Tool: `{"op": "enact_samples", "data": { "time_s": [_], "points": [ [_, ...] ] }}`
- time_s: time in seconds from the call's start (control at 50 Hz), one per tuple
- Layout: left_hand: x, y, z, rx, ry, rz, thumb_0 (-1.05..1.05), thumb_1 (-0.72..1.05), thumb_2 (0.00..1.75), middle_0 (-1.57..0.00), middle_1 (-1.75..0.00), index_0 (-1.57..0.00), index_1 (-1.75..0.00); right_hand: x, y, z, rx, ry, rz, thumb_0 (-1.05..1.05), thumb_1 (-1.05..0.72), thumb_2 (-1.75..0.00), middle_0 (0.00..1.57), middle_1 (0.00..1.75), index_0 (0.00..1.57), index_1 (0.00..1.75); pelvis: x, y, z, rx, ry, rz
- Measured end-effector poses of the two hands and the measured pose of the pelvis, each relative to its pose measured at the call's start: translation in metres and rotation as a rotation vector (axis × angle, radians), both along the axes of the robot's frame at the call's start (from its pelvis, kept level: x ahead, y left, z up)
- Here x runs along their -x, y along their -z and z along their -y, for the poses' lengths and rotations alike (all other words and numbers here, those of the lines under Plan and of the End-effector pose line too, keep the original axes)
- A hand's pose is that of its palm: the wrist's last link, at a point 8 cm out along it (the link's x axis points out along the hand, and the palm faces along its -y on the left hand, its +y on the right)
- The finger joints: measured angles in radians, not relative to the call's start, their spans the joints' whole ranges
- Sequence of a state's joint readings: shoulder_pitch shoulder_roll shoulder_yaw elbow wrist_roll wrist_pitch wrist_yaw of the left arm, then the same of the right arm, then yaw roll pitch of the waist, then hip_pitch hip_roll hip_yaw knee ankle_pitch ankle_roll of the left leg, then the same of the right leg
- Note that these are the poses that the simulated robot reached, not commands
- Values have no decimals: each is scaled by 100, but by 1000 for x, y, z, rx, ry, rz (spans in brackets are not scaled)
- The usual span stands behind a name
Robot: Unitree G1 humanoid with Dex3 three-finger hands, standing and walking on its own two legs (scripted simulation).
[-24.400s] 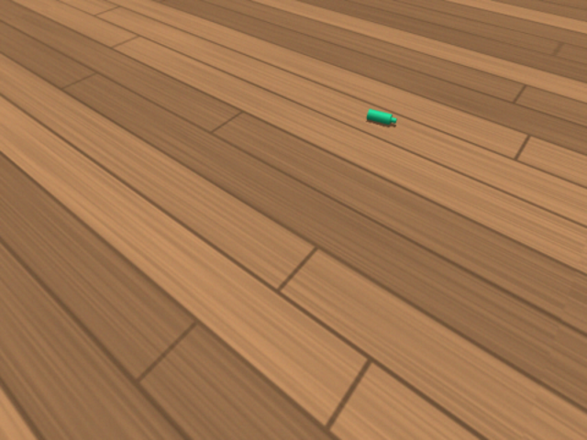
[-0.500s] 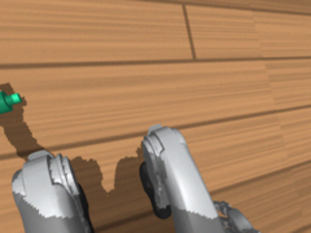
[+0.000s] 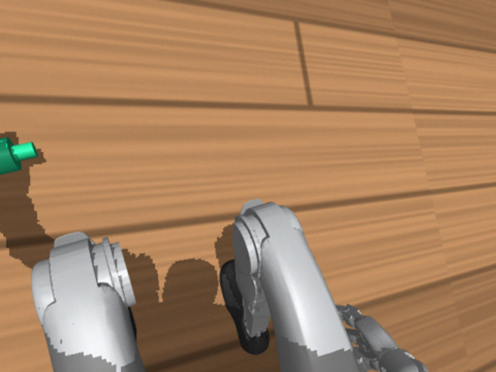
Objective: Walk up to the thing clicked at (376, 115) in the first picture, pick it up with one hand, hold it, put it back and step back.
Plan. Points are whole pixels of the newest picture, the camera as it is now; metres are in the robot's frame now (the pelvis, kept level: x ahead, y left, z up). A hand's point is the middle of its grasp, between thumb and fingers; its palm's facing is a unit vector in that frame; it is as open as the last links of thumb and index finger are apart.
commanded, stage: rest palm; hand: left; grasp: from above
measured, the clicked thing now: out of the picture +0.46 +0.36 -0.29
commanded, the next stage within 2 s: close in 1.30 s
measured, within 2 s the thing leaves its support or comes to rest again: neither
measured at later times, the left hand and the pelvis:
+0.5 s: hand out of the picture +0.45 +0.36 -0.23, palm faces -0.43 -0.15 -0.89, open 14.4 cm; pelvis +0.00 +0.00 -0.01, yaw -2 degrees
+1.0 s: hand out of the picture +0.44 +0.36 -0.25, palm faces -0.44 -0.17 -0.88, open 14.4 cm; pelvis +0.00 +0.00 -0.01, yaw -3 degrees
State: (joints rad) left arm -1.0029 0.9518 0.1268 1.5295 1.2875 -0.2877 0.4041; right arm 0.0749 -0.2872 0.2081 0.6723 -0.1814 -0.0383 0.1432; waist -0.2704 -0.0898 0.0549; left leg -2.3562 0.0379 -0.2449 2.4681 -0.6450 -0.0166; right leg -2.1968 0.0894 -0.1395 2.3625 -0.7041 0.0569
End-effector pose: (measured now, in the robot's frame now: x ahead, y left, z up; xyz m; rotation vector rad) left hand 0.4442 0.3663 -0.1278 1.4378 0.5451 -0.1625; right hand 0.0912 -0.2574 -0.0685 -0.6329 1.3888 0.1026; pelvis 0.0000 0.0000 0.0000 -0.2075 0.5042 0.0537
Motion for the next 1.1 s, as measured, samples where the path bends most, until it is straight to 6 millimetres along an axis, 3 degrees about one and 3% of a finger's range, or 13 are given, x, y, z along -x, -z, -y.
{"op": "enact_samples", "data": {
  "time_s": [0.38, 0.8, 1.1],
  "points": [
    [-6, 41, 4, -16, -42, -25, 0, -57, 103, -9, -96, -6, -99, 41, 1, -5, -2, -21, -97, 0, -90, -90, 21, 30, 21, 30, -1, 11, 0, 8, 24, 26],
    [-1, 57, -1, -11, -72, -16, 0, -58, 104, -9, -94, -6, -97, 4, -3, -10, -13, -134, -26, 0, -90, -90, 20, 30, 20, 30, -3, 13, -3, 30, 33, 47],
    [0, 67, 1, 1, -46, -10, -1, -56, 102, -9, -96, -6, -99, 14, -8, -11, -7, -146, -66, 0, -90, -90, 20, 30, 20, 30, -2, 13, -5, 42, 39, 58]
  ]
}}
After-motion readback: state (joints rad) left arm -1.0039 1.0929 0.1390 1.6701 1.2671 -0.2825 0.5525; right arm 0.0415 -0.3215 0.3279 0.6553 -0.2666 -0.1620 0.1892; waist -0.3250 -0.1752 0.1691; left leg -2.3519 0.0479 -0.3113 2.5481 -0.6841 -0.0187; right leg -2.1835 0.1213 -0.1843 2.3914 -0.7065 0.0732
